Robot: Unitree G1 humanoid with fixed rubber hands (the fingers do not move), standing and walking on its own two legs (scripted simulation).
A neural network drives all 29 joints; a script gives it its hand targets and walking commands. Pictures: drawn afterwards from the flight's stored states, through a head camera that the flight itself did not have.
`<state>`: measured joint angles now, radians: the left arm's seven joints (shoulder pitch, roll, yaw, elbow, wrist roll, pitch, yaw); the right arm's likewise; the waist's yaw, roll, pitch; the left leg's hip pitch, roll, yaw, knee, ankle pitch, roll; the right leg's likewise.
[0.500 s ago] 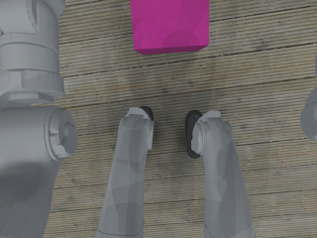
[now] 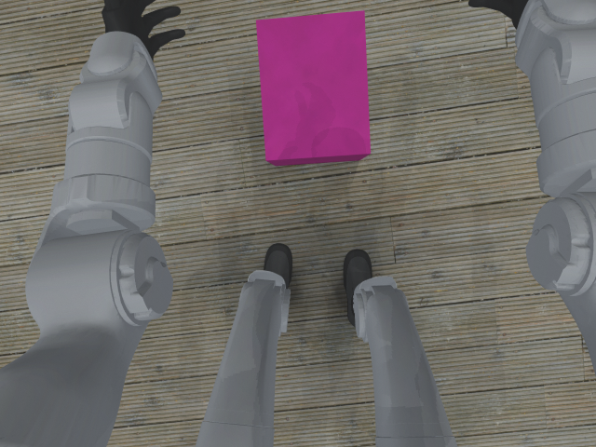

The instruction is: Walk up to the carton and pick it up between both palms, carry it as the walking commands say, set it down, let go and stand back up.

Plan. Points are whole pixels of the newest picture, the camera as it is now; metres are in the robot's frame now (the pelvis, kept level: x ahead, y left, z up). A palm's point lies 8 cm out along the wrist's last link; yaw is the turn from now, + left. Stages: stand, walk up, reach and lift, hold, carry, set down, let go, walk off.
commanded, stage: let go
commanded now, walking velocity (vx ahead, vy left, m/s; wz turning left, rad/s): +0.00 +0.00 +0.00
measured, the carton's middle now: (314, 98) +0.59 +0.04 -0.57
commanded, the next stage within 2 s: stand in 1.40 s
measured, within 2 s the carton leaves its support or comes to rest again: neither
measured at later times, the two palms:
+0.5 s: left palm (75, 136) +0.42 +0.23 -0.03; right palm (585, 126) +0.44 -0.19 -0.04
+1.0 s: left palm (29, 414) +0.21 +0.23 +0.04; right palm out of the picture +0.23 -0.23 +0.04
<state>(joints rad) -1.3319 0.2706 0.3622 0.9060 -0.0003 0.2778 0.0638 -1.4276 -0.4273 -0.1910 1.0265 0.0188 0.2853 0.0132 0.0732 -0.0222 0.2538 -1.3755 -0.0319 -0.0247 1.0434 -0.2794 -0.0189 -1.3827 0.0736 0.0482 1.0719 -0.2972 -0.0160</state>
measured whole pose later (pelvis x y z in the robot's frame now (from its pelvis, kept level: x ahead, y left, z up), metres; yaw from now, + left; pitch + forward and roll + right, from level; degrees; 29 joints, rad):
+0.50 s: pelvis +0.08 +0.01 +0.07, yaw -1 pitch +32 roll +0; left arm -0.45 0.16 0.22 0.65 0.08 0.08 -0.06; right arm -0.49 -0.18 -0.18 0.65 -0.11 0.10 -0.02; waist 0.05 0.02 -0.08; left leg -1.01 -0.03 -0.03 0.71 -0.26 0.01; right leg -1.00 0.06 0.07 0.71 -0.26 0.00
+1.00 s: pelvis +0.07 -0.01 +0.11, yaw +2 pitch -3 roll +0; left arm 0.26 0.20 0.06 0.41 0.02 0.10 -0.09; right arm 0.25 -0.20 -0.03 0.43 -0.02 0.08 0.06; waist -0.01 -0.01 0.11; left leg -0.20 -0.03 -0.08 0.48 -0.22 -0.01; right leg -0.19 0.05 0.02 0.49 -0.25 -0.04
